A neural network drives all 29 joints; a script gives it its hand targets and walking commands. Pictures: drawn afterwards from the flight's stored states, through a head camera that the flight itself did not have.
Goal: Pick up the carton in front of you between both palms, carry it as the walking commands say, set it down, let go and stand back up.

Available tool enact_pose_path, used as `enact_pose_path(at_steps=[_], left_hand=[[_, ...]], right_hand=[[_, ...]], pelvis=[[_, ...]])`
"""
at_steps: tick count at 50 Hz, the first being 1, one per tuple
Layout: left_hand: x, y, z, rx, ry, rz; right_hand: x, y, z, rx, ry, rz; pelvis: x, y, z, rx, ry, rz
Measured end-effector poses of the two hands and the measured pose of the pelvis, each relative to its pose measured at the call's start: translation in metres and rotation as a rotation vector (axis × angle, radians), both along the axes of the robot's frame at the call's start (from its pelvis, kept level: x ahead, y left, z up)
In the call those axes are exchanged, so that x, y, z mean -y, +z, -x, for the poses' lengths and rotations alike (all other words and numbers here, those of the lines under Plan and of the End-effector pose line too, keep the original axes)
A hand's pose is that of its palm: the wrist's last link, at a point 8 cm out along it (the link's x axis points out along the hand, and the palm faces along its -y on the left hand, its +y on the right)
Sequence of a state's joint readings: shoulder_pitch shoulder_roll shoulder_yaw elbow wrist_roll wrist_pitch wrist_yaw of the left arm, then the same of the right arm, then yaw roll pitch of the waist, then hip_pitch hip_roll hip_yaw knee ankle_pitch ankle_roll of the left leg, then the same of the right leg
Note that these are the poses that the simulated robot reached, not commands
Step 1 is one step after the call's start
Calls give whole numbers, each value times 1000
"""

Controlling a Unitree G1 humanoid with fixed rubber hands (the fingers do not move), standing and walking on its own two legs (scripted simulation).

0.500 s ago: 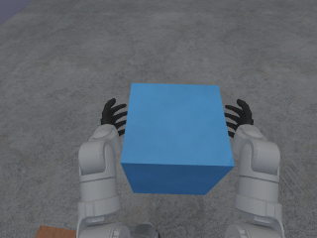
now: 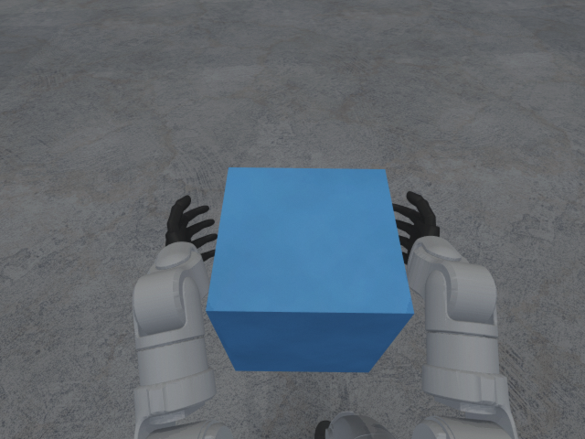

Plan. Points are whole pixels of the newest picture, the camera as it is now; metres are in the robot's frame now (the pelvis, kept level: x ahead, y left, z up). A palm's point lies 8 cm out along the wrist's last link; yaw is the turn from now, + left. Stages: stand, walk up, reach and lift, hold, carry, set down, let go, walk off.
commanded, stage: carry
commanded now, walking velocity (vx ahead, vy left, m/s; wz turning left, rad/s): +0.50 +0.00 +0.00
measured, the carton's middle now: (304, 278) +0.32 -0.02 +0.03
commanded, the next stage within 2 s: none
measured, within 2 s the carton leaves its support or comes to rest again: neither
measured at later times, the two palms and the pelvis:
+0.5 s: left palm (174, 171) +0.60 +0.20 +0.02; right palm (325, 158) +0.62 -0.10 +0.01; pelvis +0.29 +0.04 -0.06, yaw +3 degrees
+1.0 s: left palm (192, 105) +0.82 +0.18 +0.03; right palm (318, 100) +0.82 -0.12 +0.03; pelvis +0.57 +0.03 -0.06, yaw +2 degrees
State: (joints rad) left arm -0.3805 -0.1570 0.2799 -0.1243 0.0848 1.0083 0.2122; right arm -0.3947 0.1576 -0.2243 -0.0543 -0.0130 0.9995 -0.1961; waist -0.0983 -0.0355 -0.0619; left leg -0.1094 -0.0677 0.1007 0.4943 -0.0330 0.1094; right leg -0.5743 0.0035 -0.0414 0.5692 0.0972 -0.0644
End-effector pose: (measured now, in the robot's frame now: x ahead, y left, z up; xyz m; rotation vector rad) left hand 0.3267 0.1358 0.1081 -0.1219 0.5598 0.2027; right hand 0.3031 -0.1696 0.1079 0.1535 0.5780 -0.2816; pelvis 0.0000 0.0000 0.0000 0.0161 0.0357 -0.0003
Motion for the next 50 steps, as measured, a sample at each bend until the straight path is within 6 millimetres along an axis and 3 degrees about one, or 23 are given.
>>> enact_pose_path(at_steps=[3,7,12,16,22,27,34,42,46,50], left_hand=[[-1,-8,-42,6,17,-29],[-11,-38,-92,35,71,-59],[-30,-89,-116,-99,122,24],[-45,-103,-148,-124,160,45],[-59,-95,-228,-59,121,45],[-72,-90,-304,14,54,23],[-71,-75,-373,-35,6,50],[-67,-50,-433,14,-34,14],[-56,-55,-461,3,-43,-4],[-46,-73,-489,-37,-32,-30]], right_hand=[[-1,-14,-50,4,33,-5],[-7,-46,-125,33,89,56],[-31,-97,-174,-105,127,15],[-46,-116,-208,-136,128,-12],[-58,-106,-276,-74,105,28],[-70,-93,-338,4,59,38],[-71,-74,-381,-41,10,16],[-69,-49,-443,6,71,39],[-60,-58,-478,-7,101,36],[-52,-80,-515,-44,129,9]], pelvis=[[4,-20,-50,24,6,-8],[11,-68,-105,11,43,4],[13,-71,-144,-25,45,42],[7,-65,-181,-36,51,32],[-17,-58,-250,-56,65,28],[-47,-69,-316,-50,21,27],[-63,-43,-380,-55,-7,44],[-56,-36,-470,-48,-13,50],[-43,-46,-526,-34,-5,37],[-30,-60,-573,-26,31,31]])
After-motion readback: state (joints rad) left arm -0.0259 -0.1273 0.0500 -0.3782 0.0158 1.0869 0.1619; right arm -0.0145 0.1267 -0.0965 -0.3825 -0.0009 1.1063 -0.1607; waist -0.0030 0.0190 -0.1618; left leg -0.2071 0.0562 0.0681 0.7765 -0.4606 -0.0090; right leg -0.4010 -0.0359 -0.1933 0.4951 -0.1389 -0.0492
